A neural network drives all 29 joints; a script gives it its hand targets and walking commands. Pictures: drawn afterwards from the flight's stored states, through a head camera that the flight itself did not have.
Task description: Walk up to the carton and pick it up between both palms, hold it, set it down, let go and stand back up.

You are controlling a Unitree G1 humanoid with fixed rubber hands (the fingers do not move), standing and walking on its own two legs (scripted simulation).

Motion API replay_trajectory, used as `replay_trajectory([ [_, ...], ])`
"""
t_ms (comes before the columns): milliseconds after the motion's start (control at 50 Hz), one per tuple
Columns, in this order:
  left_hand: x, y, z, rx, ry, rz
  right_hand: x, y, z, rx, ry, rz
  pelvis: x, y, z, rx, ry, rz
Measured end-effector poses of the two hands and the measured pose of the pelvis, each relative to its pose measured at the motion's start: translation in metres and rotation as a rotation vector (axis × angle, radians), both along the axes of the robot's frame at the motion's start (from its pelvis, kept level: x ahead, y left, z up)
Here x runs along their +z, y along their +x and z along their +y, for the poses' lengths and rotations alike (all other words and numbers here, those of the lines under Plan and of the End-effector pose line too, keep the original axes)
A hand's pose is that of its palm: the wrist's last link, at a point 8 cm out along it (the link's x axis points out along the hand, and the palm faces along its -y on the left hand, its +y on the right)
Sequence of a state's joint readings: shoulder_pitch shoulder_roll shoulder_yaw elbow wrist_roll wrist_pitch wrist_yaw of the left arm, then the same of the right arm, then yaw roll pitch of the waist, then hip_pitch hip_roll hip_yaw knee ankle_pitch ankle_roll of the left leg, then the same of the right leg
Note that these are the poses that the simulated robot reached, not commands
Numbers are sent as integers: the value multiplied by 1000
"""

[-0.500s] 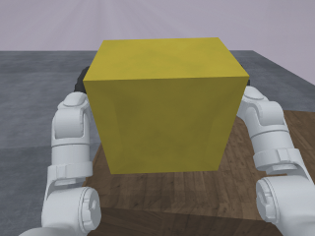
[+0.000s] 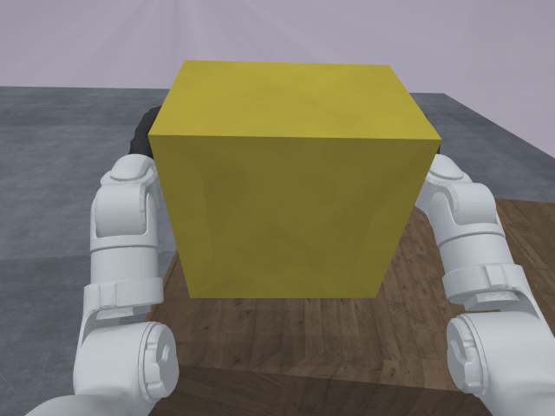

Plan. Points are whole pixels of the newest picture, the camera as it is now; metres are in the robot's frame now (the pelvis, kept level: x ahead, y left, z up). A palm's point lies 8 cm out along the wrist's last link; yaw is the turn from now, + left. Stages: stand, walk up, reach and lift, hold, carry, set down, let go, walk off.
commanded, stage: set down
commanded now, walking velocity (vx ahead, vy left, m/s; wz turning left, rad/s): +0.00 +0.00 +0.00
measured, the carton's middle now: (285, 186) +0.37 -0.01 +0.22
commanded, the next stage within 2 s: none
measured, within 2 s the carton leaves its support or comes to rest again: neither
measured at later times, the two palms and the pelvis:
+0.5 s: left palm (152, 203) +0.37 +0.18 +0.19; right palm (398, 215) +0.37 -0.19 +0.17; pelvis +0.01 +0.00 +0.00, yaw +2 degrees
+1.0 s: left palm (158, 213) +0.38 +0.18 +0.16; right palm (397, 221) +0.37 -0.19 +0.16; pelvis +0.01 +0.00 +0.00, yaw +2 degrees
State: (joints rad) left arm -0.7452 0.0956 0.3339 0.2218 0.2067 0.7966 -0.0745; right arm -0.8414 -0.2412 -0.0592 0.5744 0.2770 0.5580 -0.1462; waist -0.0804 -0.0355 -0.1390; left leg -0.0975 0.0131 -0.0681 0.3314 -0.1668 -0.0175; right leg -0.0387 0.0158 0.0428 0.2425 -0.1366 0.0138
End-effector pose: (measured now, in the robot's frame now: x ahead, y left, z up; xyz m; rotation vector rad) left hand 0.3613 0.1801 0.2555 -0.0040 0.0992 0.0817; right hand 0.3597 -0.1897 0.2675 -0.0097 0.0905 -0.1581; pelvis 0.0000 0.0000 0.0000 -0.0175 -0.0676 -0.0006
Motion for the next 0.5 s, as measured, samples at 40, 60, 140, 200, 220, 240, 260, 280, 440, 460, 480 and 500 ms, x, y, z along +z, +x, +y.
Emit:
replay_trajectory([
  [40,4,0,1,5,-2,-22,2,2,1,4,-2,-23,0,0,-1,-1,1,-7],
  [60,5,1,2,8,-2,-33,3,3,2,6,-4,-35,0,1,-1,-1,1,-12],
  [140,8,2,5,7,10,-76,3,7,5,24,-5,-89,0,3,-2,5,5,-38],
  [200,3,3,7,9,26,-90,-8,9,7,27,-6,-111,0,5,-2,12,8,-59],
  [220,0,4,8,9,29,-89,-14,10,7,27,-7,-111,0,5,-2,14,9,-66],
  [240,-4,4,8,9,32,-84,-22,11,8,28,-8,-108,0,6,-2,16,9,-72],
  [260,-8,5,8,9,35,-78,-30,11,8,28,-10,-103,0,6,-2,18,10,-77],
  [280,-14,5,9,9,38,-72,-38,12,8,28,-12,-97,0,7,-3,20,10,-80],
  [440,-59,5,7,6,47,-44,-89,8,7,17,-12,-81,-1,8,-3,38,7,-72],
  [460,-63,4,6,5,46,-43,-92,8,6,16,-10,-81,-1,8,-3,40,6,-69],
  [480,-66,4,5,6,44,-42,-94,7,5,14,-10,-83,-1,8,-3,40,6,-65],
  [500,-69,4,4,5,42,-43,-95,7,4,13,-10,-84,-1,8,-4,40,5,-61],
])
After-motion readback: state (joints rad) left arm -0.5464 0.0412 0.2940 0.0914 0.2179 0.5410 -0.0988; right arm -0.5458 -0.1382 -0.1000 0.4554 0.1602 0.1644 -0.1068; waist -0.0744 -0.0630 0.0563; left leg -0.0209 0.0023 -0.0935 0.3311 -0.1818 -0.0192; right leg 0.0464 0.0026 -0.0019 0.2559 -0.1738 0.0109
